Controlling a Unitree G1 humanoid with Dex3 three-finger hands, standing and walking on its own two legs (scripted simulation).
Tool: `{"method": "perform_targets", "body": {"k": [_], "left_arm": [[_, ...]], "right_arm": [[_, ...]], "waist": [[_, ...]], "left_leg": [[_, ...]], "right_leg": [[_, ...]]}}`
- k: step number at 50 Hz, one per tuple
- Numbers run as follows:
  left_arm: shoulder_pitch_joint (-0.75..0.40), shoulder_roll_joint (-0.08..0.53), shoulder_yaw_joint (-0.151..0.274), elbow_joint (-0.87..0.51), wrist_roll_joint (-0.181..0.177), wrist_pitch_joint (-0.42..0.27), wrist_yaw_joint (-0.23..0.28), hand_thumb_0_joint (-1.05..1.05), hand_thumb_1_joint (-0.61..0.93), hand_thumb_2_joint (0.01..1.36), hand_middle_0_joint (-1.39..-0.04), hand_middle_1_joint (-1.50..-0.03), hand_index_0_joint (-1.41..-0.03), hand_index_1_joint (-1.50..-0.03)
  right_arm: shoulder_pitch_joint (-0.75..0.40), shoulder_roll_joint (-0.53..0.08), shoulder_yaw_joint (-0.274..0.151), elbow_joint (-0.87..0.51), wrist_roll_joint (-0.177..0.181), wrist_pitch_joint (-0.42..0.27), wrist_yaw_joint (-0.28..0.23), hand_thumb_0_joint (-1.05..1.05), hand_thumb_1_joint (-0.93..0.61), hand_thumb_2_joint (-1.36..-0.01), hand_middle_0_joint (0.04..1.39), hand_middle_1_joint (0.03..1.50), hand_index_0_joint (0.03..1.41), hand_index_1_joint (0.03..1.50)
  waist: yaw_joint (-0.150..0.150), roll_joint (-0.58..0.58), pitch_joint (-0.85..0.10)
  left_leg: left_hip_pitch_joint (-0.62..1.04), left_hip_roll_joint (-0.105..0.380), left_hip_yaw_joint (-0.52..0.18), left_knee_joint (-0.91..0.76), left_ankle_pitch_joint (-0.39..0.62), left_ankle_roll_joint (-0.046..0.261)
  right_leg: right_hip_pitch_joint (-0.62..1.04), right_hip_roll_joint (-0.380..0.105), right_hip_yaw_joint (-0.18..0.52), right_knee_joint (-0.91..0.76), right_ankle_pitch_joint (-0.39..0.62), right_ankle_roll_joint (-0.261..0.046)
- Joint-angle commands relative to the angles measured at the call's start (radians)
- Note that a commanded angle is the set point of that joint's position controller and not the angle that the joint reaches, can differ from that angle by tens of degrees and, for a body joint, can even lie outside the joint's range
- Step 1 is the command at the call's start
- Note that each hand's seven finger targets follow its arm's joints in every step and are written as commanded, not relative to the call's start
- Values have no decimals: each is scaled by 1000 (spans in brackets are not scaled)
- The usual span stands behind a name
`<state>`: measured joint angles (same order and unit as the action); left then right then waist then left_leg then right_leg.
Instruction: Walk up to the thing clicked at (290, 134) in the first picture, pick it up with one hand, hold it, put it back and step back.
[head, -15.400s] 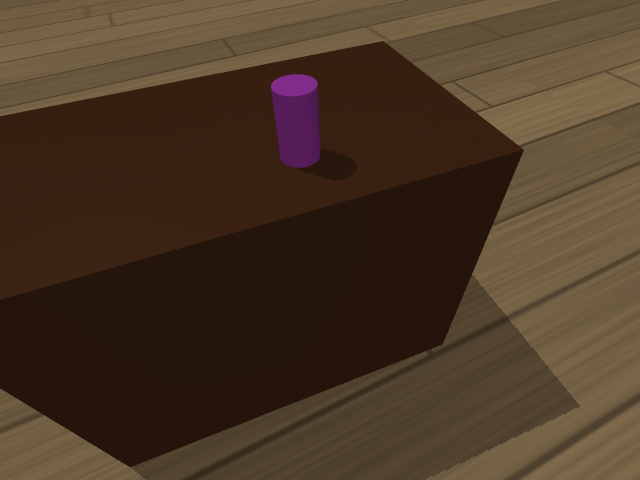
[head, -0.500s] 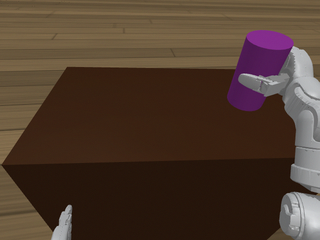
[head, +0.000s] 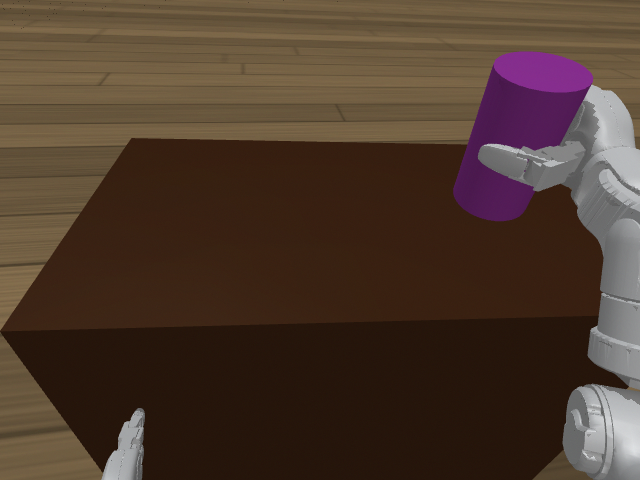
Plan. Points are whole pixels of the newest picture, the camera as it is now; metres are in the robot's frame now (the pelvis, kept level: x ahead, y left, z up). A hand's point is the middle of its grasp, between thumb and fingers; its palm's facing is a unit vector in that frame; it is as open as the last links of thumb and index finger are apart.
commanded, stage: hold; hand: right
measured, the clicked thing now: (511, 142) +0.34 -0.17 +0.32
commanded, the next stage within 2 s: none
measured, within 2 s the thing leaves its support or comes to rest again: neither
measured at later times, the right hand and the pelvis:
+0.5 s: hand (520, 140) +0.34 -0.17 +0.32, palm faces +0.15 +0.99 -0.03, open 11.0 cm; pelvis +0.00 +0.00 +0.00, yaw +0 degrees
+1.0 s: hand (516, 125) +0.34 -0.16 +0.33, palm faces +0.11 +0.99 -0.02, open 11.0 cm; pelvis +0.00 +0.00 +0.00, yaw +0 degrees
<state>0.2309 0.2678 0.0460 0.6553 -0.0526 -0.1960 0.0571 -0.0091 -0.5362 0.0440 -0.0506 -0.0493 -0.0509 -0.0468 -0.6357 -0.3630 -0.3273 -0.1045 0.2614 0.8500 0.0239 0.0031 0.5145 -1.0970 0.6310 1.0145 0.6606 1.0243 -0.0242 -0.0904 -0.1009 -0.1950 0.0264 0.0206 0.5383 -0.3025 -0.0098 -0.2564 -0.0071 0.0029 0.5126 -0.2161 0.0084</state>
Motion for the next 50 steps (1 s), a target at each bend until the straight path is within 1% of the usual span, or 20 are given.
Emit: {"method": "perform_targets", "body": {"k": [1, 6, 9, 11, 15, 16, 17, 20, 23, 25, 30, 32, 33, 38, 39, 43, 44, 45, 49, 50], "left_arm": [[-162, 111, 26, -161, -5, -72, 7, 0, -545, 46, -45, -49, -46, -48], [-166, 99, 9, -149, -8, -69, 5, 0, -553, 51, -46, -48, -44, -50], [-174, 140, 47, -158, -8, -74, 12, 0, -551, 49, -47, -47, -45, -48], [-173, 112, 21, -162, -10, -71, 9, 0, -543, 44, -46, -49, -48, -48], [-180, 94, 7, -162, -8, -70, 4, 0, -545, 46, -45, -47, -46, -46], [-163, 124, 42, -161, -6, -71, 7, 0, -539, 43, -46, -50, -49, -46], [-155, 119, 36, -163, -5, -71, 8, 0, -543, 46, -46, -47, -47, -46], [-161, 91, 12, -156, -6, -66, 1, 0, -541, 46, -46, -50, -48, -47], [-153, 121, 41, -181, -5, -69, 8, 0, -549, 50, -46, -49, -46, -49], [-174, 94, 9, -171, -8, -76, 9, 0, -543, 47, -47, -51, -49, -49], [-186, 118, 32, -157, -4, -81, 16, 0, -545, 48, -49, -52, -50, -51], [-178, 97, 9, -147, -3, -82, 16, 0, -540, 44, -50, -54, -52, -51], [-182, 119, 34, -137, -5, -86, 19, 0, -545, 47, -50, -54, -51, -52], [-148, 117, 34, -131, -5, -92, 18, 0, -546, 46, -51, -53, -51, -52], [-154, 95, 7, -124, -6, -89, 16, 0, -543, 45, -50, -53, -52, -51], [-181, 117, 26, -145, -6, -91, 13, 0, -541, 44, -49, -53, -51, -50], [-171, 142, 55, -162, -5, -91, 17, 0, -542, 45, -50, -53, -52, -51], [-176, 117, 21, -147, -3, -90, 14, 0, -547, 50, -49, -50, -48, -51], [-168, 126, 36, -152, -6, -80, 16, 0, -549, 51, -48, -50, -47, -50], [-177, 105, 8, -160, -6, -77, 13, 0, -546, 48, -47, -50, -48, -49]], "right_arm": [[-572, -245, -82, -219, 12, -82, -8, 0, -94, -1290, 1217, 1405, 1270, 1405], [-573, -233, -71, -158, 9, -54, -7, 0, -63, -1313, 1224, 1428, 1282, 1428], [-581, -247, -81, -159, 4, -46, -9, 0, -62, -1307, 1218, 1421, 1276, 1421], [-559, -218, -72, -132, 8, -41, -5, 0, -59, -1307, 1217, 1422, 1276, 1422], [-563, -250, -92, -160, 0, -56, -13, 0, -61, -1304, 1227, 1425, 1285, 1425], [-595, -276, -111, -203, 0, -68, -19, 0, -61, -1302, 1221, 1420, 1279, 1420], [-553, -268, -119, -152, 0, -68, -20, 0, -44, -1297, 1215, 1416, 1274, 1416], [-543, -265, -109, -213, -1, -87, -20, 0, -63, -1307, 1227, 1426, 1285, 1426], [-536, -256, -98, -253, 0, -94, -19, 0, -35, -1289, 1205, 1406, 1264, 1406], [-539, -238, -81, -288, 9, -97, -13, 0, -51, -1271, 1193, 1385, 1249, 1385], [-548, -240, -78, -301, 11, -87, -10, 0, -26, -1279, 1185, 1389, 1245, 1389], [-540, -246, -84, -265, 11, -79, -7, 0, -53, -1279, 1191, 1389, 1248, 1389], [-537, -242, -84, -262, 16, -76, -8, 0, -57, -1269, 1183, 1376, 1239, 1376], [-558, -234, -76, -209, 18, -62, -7, 0, -46, -1296, 1200, 1406, 1259, 1406], [-563, -236, -74, -190, 18, -59, -6, 0, -59, -1300, 1206, 1410, 1265, 1410], [-581, -246, -84, -196, 10, -56, -13, 0, -60, -1304, 1215, 1417, 1273, 1418], [-610, -254, -83, -206, 9, -59, -15, 0, -41, -1298, 1201, 1408, 1261, 1408], [-587, -242, -77, -158, 6, -56, -14, 0, -36, -1297, 1204, 1410, 1263, 1410], [-587, -266, -100, -167, 4, -59, -19, 0, -3, -1283, 1187, 1397, 1249, 1397], [-564, -254, -98, -155, 4, -58, -19, 0, -19, -1286, 1197, 1402, 1257, 1402]], "waist": [[7, 52, -203], [9, 78, -194], [12, 82, -204], [4, 101, -190], [-10, 74, -181], [2, 70, -197], [-2, 99, -207], [-16, 68, -204], [8, 73, -232], [-6, 58, -214], [2, 36, -219], [5, 20, -199], [8, 45, -179], [20, 69, -194], [11, 58, -171], [-5, 63, -191], [15, 70, -205], [3, 87, -195], [-6, 90, -218], [-13, 98, -210]], "left_leg": [[-77, -26, 42, -106, 144, 9], [-65, -23, 41, -106, 174, 3], [-71, -22, 37, -104, 182, 1], [-62, -24, 44, -104, 187, 2], [-59, -19, 38, -106, 156, 3], [-65, -19, 34, -107, 143, 5], [-59, -23, 40, -104, 157, 4], [-52, -23, 39, -99, 167, 8], [-56, -20, 33, -100, 183, 5], [-60, -23, 33, -98, 170, 7], [-66, -28, 39, -95, 153, 10], [-75, -26, 38, -102, 128, 10], [-84, -30, 39, -102, 117, 8], [-84, -30, 42, -101, 146, 5], [-84, -27, 39, -103, 148, 4], [-73, -27, 43, -95, 155, 7], [-80, -27, 41, -98, 151, 7], [-76, -28, 46, -99, 143, 6], [-45, -19, 37, -96, 208, 1], [-44, -19, 36, -95, 214, 0]], "right_leg": [[175, 23, -4, -51, 101, -29], [158, 28, -6, -46, 126, -32], [170, 28, -10, -44, 131, -32], [165, 26, -5, -46, 140, -33], [147, 30, -11, -50, 108, -32], [155, 30, -13, -50, 97, -30], [162, 24, -10, -47, 114, -31], [149, 27, -10, -45, 128, -31], [176, 27, -13, -40, 133, -34], [174, 25, -9, -39, 125, -33], [183, 19, -4, -44, 113, -27], [169, 22, -6, -46, 87, -26], [161, 20, -5, -51, 74, -26], [164, 20, -4, -47, 101, -28], [150, 26, -7, -43, 100, -30], [155, 25, -6, -42, 116, -27], [170, 23, -4, -45, 109, -28], [155, 22, -1, -47, 101, -29], [157, 30, -8, -33, 159, -33], [155, 30, -12, -29, 167, -33]]}}
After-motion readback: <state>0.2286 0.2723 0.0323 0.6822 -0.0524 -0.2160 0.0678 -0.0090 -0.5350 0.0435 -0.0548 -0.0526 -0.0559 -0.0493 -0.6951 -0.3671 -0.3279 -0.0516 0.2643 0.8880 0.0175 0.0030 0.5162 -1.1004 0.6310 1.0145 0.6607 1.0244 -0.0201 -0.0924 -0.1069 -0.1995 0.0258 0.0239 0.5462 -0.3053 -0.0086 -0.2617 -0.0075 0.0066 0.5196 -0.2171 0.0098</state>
